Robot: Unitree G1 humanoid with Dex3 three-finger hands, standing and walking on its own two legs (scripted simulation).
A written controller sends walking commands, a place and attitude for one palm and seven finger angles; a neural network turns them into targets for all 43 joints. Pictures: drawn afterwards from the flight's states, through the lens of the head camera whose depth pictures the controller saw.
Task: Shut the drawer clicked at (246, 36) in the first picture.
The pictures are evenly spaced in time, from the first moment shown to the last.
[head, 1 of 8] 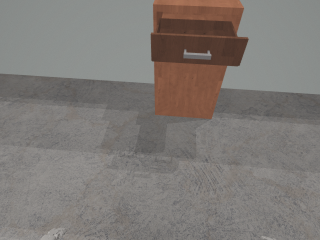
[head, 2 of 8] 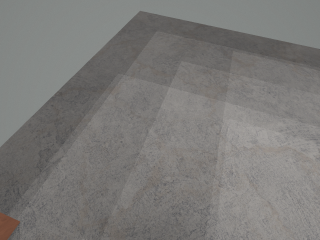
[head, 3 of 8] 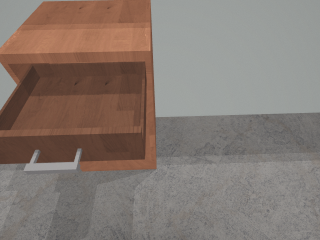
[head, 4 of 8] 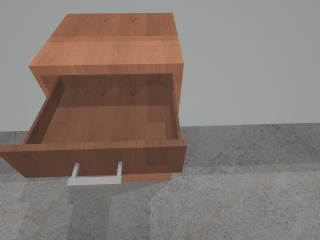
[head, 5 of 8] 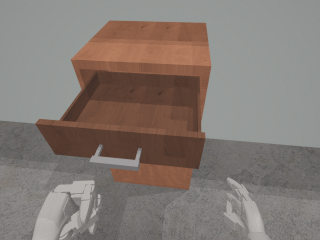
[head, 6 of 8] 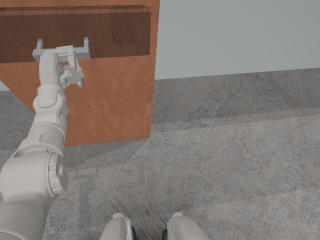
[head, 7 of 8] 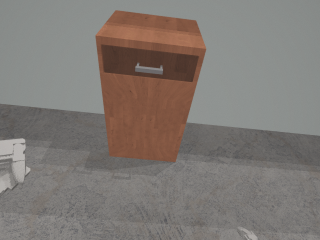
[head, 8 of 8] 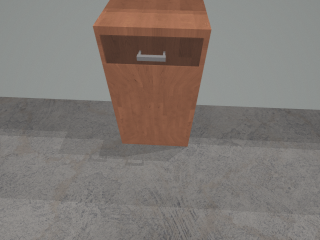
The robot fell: no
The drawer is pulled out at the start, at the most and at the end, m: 0.30 0.30 0.00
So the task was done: yes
